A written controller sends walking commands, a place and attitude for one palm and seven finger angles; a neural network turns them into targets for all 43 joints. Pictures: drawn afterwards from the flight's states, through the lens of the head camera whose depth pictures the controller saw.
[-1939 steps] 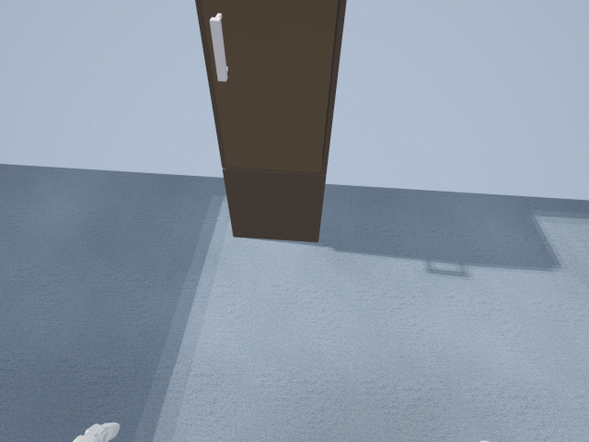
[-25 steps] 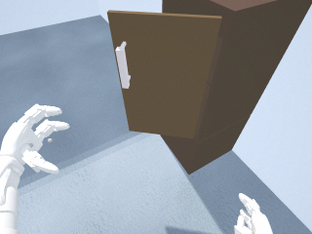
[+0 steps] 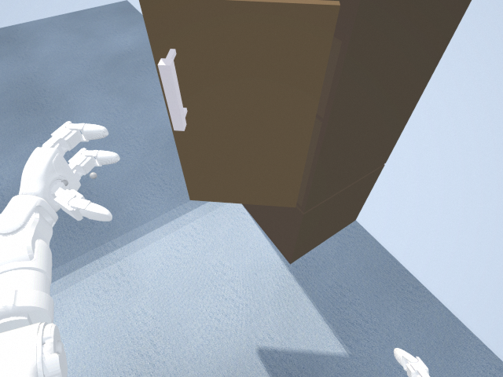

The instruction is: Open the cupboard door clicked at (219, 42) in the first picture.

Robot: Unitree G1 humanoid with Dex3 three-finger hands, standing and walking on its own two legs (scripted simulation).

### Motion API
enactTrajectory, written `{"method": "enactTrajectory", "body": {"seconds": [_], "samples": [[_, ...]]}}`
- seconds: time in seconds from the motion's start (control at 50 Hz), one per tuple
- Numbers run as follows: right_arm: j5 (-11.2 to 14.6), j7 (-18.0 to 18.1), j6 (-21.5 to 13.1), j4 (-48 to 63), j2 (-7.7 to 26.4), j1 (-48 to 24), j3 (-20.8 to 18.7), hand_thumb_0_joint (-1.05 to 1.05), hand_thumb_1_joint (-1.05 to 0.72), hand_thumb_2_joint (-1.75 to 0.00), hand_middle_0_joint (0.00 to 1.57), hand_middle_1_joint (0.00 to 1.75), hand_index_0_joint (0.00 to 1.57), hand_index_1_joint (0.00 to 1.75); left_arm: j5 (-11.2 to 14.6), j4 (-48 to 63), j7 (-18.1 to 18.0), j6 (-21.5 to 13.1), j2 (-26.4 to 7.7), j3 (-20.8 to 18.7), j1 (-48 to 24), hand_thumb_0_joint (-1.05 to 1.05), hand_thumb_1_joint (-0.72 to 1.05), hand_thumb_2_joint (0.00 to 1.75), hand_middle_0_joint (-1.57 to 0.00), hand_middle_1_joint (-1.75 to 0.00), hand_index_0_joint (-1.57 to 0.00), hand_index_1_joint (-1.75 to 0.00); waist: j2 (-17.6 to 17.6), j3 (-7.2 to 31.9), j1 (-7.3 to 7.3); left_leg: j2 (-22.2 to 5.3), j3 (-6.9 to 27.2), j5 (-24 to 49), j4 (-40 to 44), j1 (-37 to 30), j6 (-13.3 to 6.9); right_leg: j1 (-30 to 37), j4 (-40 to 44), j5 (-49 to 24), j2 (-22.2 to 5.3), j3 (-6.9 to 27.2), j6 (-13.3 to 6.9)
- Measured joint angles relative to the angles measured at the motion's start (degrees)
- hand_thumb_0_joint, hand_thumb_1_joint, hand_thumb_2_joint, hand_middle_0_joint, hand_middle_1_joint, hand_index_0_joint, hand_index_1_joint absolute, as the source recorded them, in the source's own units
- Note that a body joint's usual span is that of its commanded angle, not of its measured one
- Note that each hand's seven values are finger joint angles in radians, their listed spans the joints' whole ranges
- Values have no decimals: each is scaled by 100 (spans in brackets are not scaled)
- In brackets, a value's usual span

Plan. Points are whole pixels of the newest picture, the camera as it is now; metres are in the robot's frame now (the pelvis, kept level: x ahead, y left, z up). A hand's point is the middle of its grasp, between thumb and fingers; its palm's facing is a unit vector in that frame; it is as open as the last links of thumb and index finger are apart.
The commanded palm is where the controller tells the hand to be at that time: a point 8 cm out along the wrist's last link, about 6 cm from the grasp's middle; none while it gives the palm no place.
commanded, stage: move the hooked fingers beside the handle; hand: left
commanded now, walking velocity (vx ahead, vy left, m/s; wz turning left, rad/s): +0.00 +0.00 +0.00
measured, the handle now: (176, 91) +0.63 +0.17 +0.10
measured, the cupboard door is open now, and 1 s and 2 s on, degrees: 51 51 51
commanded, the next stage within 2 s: none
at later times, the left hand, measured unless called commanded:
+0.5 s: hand (115, 140) +0.47 +0.25 +0.11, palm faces -0.06 -1.00 +0.00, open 14.0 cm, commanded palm +0.46 +0.29 +0.11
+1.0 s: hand (134, 105) +0.56 +0.24 +0.12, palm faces -0.07 -1.00 +0.01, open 14.0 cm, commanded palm +0.55 +0.28 +0.11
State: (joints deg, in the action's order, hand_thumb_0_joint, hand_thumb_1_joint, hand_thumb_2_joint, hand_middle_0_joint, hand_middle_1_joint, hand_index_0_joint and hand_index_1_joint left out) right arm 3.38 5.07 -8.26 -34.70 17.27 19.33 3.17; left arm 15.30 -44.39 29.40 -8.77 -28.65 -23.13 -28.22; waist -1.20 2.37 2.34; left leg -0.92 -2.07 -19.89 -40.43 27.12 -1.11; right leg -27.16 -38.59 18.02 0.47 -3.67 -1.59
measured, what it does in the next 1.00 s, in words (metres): stands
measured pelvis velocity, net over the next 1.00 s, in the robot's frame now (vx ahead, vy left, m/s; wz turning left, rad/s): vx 0.01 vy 0.02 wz -0.03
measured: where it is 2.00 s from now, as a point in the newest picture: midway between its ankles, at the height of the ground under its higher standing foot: outside the picture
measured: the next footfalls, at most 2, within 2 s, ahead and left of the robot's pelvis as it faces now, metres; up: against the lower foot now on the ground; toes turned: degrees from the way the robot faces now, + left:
none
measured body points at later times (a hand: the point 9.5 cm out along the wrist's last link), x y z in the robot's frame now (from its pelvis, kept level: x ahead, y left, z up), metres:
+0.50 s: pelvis +0.00 +0.01 -0.01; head +0.08 +0.02 +0.43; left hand +0.46 +0.30 +0.12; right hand +0.05 -0.26 -0.11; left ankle +0.00 +0.11 -0.72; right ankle +0.01 -0.10 -0.72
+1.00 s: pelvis +0.01 +0.02 -0.02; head +0.15 +0.03 +0.41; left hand +0.55 +0.29 +0.12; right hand -0.05 -0.25 -0.11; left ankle +0.00 +0.11 -0.72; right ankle +0.01 -0.10 -0.72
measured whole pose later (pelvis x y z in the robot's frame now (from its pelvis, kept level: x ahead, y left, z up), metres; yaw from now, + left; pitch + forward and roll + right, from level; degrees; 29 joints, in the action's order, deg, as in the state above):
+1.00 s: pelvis +0.01 +0.02 -0.02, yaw -2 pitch +20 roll -3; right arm 0.3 2.7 2.3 -36.3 17.5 26.9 3.5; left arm 3.2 -77.6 25.2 -13.3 -44.8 -26.6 -65.2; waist -1.3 3.0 12.8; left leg -2.4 -2.1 -23.2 -48.7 45.3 -2.3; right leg -43.7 -42.7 18.7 1.8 -3.5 -0.5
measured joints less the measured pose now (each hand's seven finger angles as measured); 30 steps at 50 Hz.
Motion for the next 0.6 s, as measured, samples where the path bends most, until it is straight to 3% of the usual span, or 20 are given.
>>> {"method": "enactTrajectory", "body": {"seconds": [0.32, 0.5, 0.6], "samples": [[-59, -87, 342, -120, 11, 128, -54, 1, -90, -90, 20, 29, 21, 30, -260, -1158, -57, -379, -213, 52, -1179, -1, -50, 30, -30, -120, -30, -120, 43, 86, 201, -11, 8, -93, -207, 453, -40, -407, -106, 33, 6, -3, 40], [-112, -139, 538, -71, -9, 161, -17, 1, -90, -90, 20, 29, 21, 30, -578, -2038, -207, -526, -565, -77, -1939, -1, -50, 30, -30, -120, -30, -120, 62, 47, 393, -32, -9, -152, -417, 846, -65, -786, -268, 56, 20, 14, 60], [-135, -152, 658, -190, -12, 261, -11, 1, -90, -90, 20, 29, 21, 30, -598, -2335, -176, -676, -711, -70, -2357, -1, -50, 30, -30, -120, -30, -120, 71, 51, 479, -45, 9, -189, -520, 1047, -76, -960, -321, 68, 30, -2, 73]]}}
